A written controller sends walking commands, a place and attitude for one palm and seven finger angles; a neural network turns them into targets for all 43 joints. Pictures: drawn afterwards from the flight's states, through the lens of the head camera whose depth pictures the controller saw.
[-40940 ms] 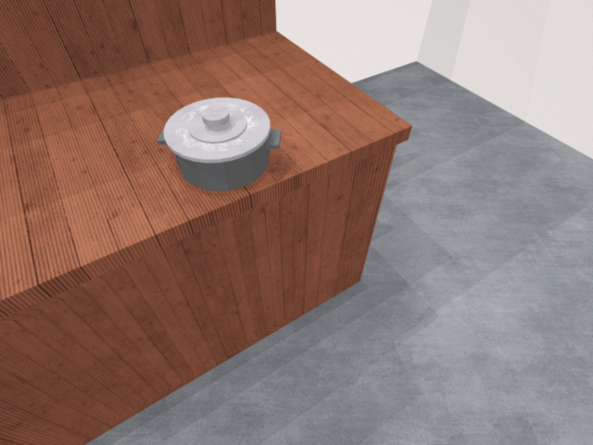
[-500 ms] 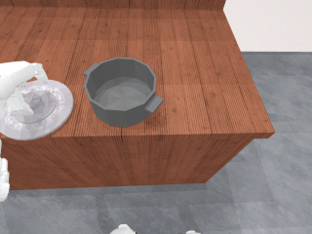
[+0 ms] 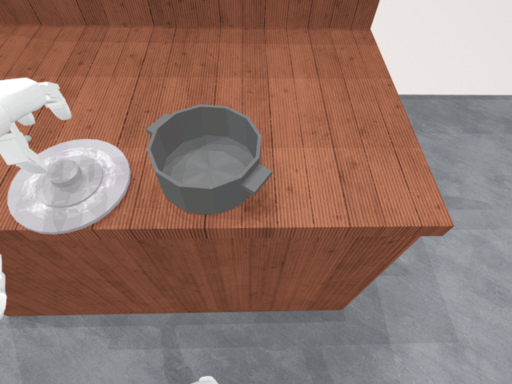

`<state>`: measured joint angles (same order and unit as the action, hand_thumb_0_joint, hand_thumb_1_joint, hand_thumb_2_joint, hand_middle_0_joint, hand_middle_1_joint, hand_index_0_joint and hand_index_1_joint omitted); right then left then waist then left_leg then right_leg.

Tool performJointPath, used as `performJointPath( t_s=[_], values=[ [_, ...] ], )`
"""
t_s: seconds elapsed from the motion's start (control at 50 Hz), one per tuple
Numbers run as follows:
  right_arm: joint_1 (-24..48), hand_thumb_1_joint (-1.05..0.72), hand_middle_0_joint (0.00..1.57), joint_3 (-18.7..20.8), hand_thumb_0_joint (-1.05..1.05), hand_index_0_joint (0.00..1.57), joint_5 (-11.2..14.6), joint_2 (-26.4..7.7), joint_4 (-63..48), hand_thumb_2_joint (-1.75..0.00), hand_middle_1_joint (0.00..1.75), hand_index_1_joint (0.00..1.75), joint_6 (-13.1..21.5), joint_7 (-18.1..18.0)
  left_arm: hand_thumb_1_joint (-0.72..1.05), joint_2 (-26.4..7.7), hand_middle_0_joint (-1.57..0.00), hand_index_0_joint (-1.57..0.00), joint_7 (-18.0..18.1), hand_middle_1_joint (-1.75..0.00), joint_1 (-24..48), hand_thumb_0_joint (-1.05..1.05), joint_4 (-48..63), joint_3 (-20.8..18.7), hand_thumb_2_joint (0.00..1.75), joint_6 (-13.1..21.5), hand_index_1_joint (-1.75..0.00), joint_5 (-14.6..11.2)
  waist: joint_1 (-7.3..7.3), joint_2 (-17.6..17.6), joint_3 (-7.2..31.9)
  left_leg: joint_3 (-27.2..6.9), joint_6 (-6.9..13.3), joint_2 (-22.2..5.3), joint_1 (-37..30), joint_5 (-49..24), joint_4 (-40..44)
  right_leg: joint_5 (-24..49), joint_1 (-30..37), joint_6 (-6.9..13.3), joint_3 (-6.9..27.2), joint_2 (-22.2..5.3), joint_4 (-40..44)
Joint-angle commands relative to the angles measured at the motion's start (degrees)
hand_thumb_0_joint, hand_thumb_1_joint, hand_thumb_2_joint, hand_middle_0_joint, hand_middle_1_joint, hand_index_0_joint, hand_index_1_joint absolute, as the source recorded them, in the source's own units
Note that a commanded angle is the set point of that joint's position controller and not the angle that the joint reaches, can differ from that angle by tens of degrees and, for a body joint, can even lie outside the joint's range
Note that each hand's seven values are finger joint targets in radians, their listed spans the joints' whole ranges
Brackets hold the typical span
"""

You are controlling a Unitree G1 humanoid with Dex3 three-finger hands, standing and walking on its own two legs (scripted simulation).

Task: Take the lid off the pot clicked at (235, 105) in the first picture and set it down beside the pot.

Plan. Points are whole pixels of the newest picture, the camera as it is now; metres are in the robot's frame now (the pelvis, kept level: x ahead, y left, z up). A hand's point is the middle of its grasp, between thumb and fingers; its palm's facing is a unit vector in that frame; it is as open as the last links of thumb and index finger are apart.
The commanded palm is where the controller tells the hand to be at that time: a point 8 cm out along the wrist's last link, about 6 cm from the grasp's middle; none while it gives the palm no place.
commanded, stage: raise the empty hand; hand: left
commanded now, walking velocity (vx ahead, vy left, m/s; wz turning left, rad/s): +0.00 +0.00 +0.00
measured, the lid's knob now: (64, 173) +0.46 +0.32 +0.03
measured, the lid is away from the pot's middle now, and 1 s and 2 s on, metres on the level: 0.25 0.25 0.25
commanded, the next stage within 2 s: draw the hand back to the body in 0.58 s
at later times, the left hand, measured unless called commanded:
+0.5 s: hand (4, 116) +0.45 +0.33 +0.17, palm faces -0.37 -0.09 -0.93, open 11.0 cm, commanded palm +0.47 +0.32 +0.25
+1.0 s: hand (13, 123) +0.43 +0.31 +0.17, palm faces -0.32 -0.05 -0.95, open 11.0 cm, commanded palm +0.41 +0.31 +0.24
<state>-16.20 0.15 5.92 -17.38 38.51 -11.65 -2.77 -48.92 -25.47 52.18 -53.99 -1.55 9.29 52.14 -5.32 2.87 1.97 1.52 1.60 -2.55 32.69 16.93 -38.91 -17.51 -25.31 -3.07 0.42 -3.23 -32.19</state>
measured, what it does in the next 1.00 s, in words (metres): stands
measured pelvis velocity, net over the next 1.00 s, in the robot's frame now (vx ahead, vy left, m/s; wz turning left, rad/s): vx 0.00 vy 0.00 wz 0.02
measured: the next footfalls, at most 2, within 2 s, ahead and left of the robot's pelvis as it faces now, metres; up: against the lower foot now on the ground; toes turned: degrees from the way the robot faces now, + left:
none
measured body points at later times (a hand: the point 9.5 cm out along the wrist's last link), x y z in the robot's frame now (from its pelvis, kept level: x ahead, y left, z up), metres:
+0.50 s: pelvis +0.00 +0.00 +0.01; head +0.07 +0.00 +0.45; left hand +0.46 +0.33 +0.22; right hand +0.06 -0.28 -0.12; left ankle +0.02 +0.10 -0.72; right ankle -0.02 -0.18 -0.72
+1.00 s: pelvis +0.00 +0.00 +0.01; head +0.07 -0.01 +0.45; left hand +0.44 +0.31 +0.22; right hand +0.09 -0.26 -0.12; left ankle +0.02 +0.10 -0.72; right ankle -0.02 -0.18 -0.72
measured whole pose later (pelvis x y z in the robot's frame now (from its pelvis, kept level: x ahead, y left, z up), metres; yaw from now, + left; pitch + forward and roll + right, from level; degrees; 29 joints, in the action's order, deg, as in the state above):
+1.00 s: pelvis +0.00 +0.00 +0.01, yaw +1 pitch +9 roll -2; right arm -13.6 0.2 5.9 -16.7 35.1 -12.9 0.2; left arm -48.1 -29.6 46.7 -39.0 -2.7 5.1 50.0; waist -4.0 4.0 0.5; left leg 1.3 1.8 -1.3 27.6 14.4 -33.4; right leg -15.5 -20.2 -3.0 -0.1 -4.3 -27.1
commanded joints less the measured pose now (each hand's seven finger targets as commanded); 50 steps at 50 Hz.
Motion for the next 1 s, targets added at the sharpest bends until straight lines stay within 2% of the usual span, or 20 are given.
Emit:
performJointPath(
  t_s=[0.0, 0.08, 0.14, 0.16, 0.26, 0.36, 0.42, 0.48, 0.56, 0.58, 0.62, 0.66, 0.7, 0.74, 0.76, 0.82, 0.9, 0.94, 0.96, 0.98],
  values=[
    [-3.06, -0.90, 0.20, 3.58, 0.00, 0.20, -0.14, -9.93, -4.50, -0.90, 0.30, 0.30, 1.09, -0.25, 0.01, -16.74, -0.33, -0.33, 1.35, -0.89, 26.43, 0.00, 12.15, -3.12, 0.60, -0.77, -0.89, -0.09, -0.44, 4.76, 21.58, -0.66, 2.92, 3.17, -24.74, -19.22, 3.77, 13.54, -2.55, 4.99, -6.01, 6.67, 3.83],
    [-3.04, -0.90, 0.20, 3.39, 0.00, 0.20, -0.22, -9.97, -5.09, -0.90, 0.30, 0.30, 1.32, -0.60, 0.01, -20.28, -0.33, -0.33, 0.88, -0.89, 28.87, 0.00, 14.19, -5.56, 0.60, -0.46, -0.89, -0.58, -0.16, 4.08, 25.47, -0.82, 3.35, 3.59, -26.07, -20.45, 3.97, 15.81, 0.58, 4.95, -5.75, 6.53, 3.98],
    [-2.90, -0.90, 0.20, 3.19, 0.00, 0.20, -0.05, -10.19, -4.52, -0.90, 0.30, 0.30, 1.99, -0.67, 0.01, -19.34, -0.33, -0.33, 0.33, -0.89, 29.09, 0.00, 11.29, -4.59, 0.60, -0.74, -0.89, -0.95, -0.24, 3.94, 22.43, -0.49, 3.39, 3.33, -25.44, -19.90, 4.39, 15.50, -0.39, 4.90, -6.00, 6.30, 4.45],
    [-2.93, -0.90, 0.20, 3.11, 0.00, 0.20, -0.11, -10.19, -4.62, -0.90, 0.30, 0.30, 1.74, -0.57, 0.01, -20.66, -0.33, -0.33, 0.40, -0.89, 30.19, 0.00, 12.67, -5.40, 0.60, -0.86, -0.89, -0.69, -0.11, 4.36, 23.10, -0.85, 3.14, 3.35, -25.41, -19.53, 4.86, 15.09, 0.35, 4.89, -6.03, 6.40, 4.45],
    [-2.53, -0.90, 0.20, 3.06, 0.00, 0.20, -0.05, -9.89, -4.85, -0.90, 0.30, 0.30, 1.97, -0.11, 0.01, -19.31, -0.33, -0.33, -0.03, -0.89, 29.67, 0.00, 11.53, -4.24, 0.60, -1.42, -0.89, -0.17, 0.10, 5.44, 22.48, -0.68, 2.97, 3.47, -25.57, -20.05, 5.08, 15.51, 0.80, 4.96, -5.96, 6.34, 4.85],
    [-1.98, -0.90, 0.20, 3.11, 0.00, 0.20, 0.18, -9.83, -5.29, -0.90, 0.30, 0.30, 1.71, 0.25, 0.01, -17.82, -0.33, -0.33, -1.41, -0.89, 30.65, 0.00, 10.59, -2.30, 0.60, -2.59, -0.89, -0.45, -0.25, 3.82, 21.33, -0.18, 3.24, 3.82, -24.47, -18.39, 5.64, 15.74, 1.75, 4.78, -5.87, 6.33, 5.65],
    [-2.48, -0.90, 0.20, 2.87, 0.00, 0.20, 0.36, -10.09, -5.04, -0.90, 0.30, 0.30, 1.68, -0.03, 0.01, -19.65, -0.33, -0.33, -2.07, -0.89, 31.79, 0.00, 9.09, -2.97, 0.60, -2.83, -0.89, -0.52, -0.33, 1.30, 20.69, -0.03, 3.42, 4.04, -22.94, -15.83, 6.06, 15.31, 2.70, 4.58, -5.92, 6.33, 6.22],
    [-2.55, -0.90, 0.20, 2.88, 0.00, 0.20, 0.24, -10.22, -4.72, -0.90, 0.30, 0.30, 1.86, -0.14, 0.01, -19.62, -0.33, -0.33, -2.57, -0.89, 35.64, 0.00, 11.76, -1.82, 0.60, -2.53, -0.89, -0.25, -0.51, 4.24, 21.72, -0.25, 3.29, 3.84, -24.97, -16.61, 6.13, 15.14, 2.24, 4.72, -6.05, 6.35, 6.19],
    [-2.95, -0.90, 0.20, 3.00, 0.00, 0.20, 0.00, -9.92, -4.85, -0.90, 0.30, 0.30, 2.03, 0.13, 0.01, -18.41, -0.33, -0.33, -2.84, -0.89, 33.94, 0.00, 12.56, -1.79, 0.60, -1.88, -0.89, -0.47, -0.13, 5.94, 23.56, -1.12, 3.03, 3.50, -27.96, -22.98, 5.48, 16.32, 1.38, 4.80, -6.37, 6.68, 5.59],
    [-2.73, -0.90, 0.20, 3.07, 0.00, 0.20, 0.00, -9.72, -4.83, -0.90, 0.30, 0.30, 1.96, 0.21, 0.01, -16.58, -0.33, -0.33, -3.12, -0.89, 34.04, 0.00, 12.29, -0.55, 0.60, -1.98, -0.89, -0.62, -0.35, 6.09, 22.84, -1.05, 3.02, 3.56, -27.73, -22.47, 5.45, 16.13, 0.79, 4.74, -6.40, 6.60, 5.85],
    [-2.72, -0.90, 0.20, 2.97, 0.00, 0.20, 0.28, -10.01, -4.42, -0.90, 0.30, 0.30, 1.74, 0.30, 0.01, -16.78, -0.33, -0.33, -3.30, -0.89, 32.49, 0.00, 9.14, -0.91, 0.60, -2.36, -0.89, -1.06, -0.50, 3.77, 20.17, -0.52, 3.09, 3.73, -25.10, -19.64, 5.77, 15.76, 0.73, 4.65, -6.31, 6.48, 6.27],
    [-2.57, -0.90, 0.20, 3.09, 0.00, 0.20, 0.04, -10.19, -4.91, -0.90, 0.30, 0.30, 1.59, 0.69, 0.01, -19.14, -0.33, -0.33, -2.95, -0.89, 34.86, 0.00, 13.75, -2.53, 0.60, -2.15, -0.89, -0.78, 0.25, 5.54, 23.95, -0.89, 3.05, 3.59, -27.09, -22.81, 5.85, 17.44, 2.62, 4.85, -6.19, 6.47, 5.49],
    [-2.19, -0.90, 0.20, 3.45, 0.00, 0.20, -0.14, -9.47, -5.78, -0.90, 0.30, 0.30, 1.56, 0.92, 0.01, -18.21, -0.33, -0.33, -2.60, -0.89, 32.90, 0.00, 15.54, -3.00, 0.60, -2.11, -0.89, -0.25, 0.52, 6.20, 24.97, -1.35, 3.03, 3.53, -28.83, -25.75, 5.48, 17.85, 2.27, 4.90, -6.35, 6.52, 5.56],
    [-1.63, -0.90, 0.20, 3.38, 0.00, 0.20, -0.12, -9.86, -6.54, -0.90, 0.30, 0.30, 1.45, 1.21, 0.01, -22.56, -0.33, -0.33, -1.97, -0.89, 27.88, 0.00, 16.25, -7.76, 0.60, -1.56, -0.89, -0.78, 1.61, 4.36, 25.77, -1.72, 3.10, 3.59, -27.94, -27.53, 5.49, 19.41, 4.46, 5.06, -6.19, 6.41, 5.17],
    [-1.15, -0.90, 0.20, 3.40, 0.00, 0.20, -0.19, -9.59, -7.30, -0.90, 0.30, 0.30, 1.23, 1.46, 0.01, -22.30, -0.33, -0.33, -1.87, -0.89, 27.41, 0.00, 18.06, -8.07, 0.60, -1.63, -0.89, -0.67, 1.64, 5.60, 27.00, -1.92, 3.10, 3.74, -28.60, -28.18, 5.91, 19.08, 4.51, 4.99, -6.14, 6.55, 5.05],
    [0.43, -0.90, 0.20, 3.60, 0.00, 0.20, -0.02, -8.82, -8.19, -0.90, 0.30, 0.30, 0.94, 1.93, 0.01, -17.63, -0.33, -0.33, -2.12, -0.89, 22.68, 0.00, 19.78, -6.10, 0.60, -2.84, -0.89, -1.93, 1.36, 4.88, 23.39, -1.93, 2.95, 3.66, -27.81, -26.94, 6.73, 17.22, 3.10, 4.75, -6.45, 6.34, 6.14],
    [1.91, -0.90, 0.20, 3.54, 0.00, 0.20, 0.10, -8.73, -9.39, -0.90, 0.30, 0.30, 0.60, 2.46, 0.01, -18.74, -0.33, -0.33, -1.95, -0.89, 17.45, 0.00, 22.54, -8.37, 0.60, -4.24, -0.89, -2.71, 1.95, 1.71, 22.14, -1.55, 3.08, 3.95, -26.12, -24.09, 7.35, 17.34, 5.27, 4.66, -6.17, 6.18, 6.78],
    [3.08, -0.90, 0.20, 3.68, 0.00, 0.20, -0.22, -8.94, -10.27, -0.90, 0.30, 0.30, 0.72, 2.56, 0.01, -20.68, -0.33, -0.33, -1.56, -0.89, 18.05, 0.00, 28.78, -9.87, 0.60, -4.27, -0.89, -3.07, 2.40, 3.69, 24.85, -1.83, 3.27, 4.07, -28.20, -26.73, 7.23, 19.06, 6.52, 4.88, -5.80, 5.84, 6.50],
    [3.20, -0.90, 0.20, 3.63, 0.00, 0.20, -0.31, -8.58, -10.48, -0.90, 0.30, 0.30, 0.74, 2.54, 0.01, -20.26, -0.33, -0.33, -1.50, -0.89, 18.69, 0.00, 30.82, -9.71, 0.60, -4.39, -0.89, -2.87, 2.24, 4.32, 26.20, -2.07, 3.20, 4.04, -29.64, -28.37, 7.45, 19.24, 6.63, 4.69, -5.93, 6.13, 6.43],
    [3.81, -0.90, 0.20, 3.54, 0.00, 0.20, -0.32, -8.19, -10.74, -0.90, 0.30, 0.30, 0.91, 2.47, 0.01, -18.32, -0.33, -0.33, -1.70, -0.89, 17.82, 0.00, 31.19, -8.44, 0.60, -4.59, -0.89, -3.06, 2.01, 5.31, 24.40, -2.27, 3.02, 4.03, -29.53, -27.27, 7.69, 17.84, 5.49, 4.67, -6.22, 6.14, 6.84]
  ],
)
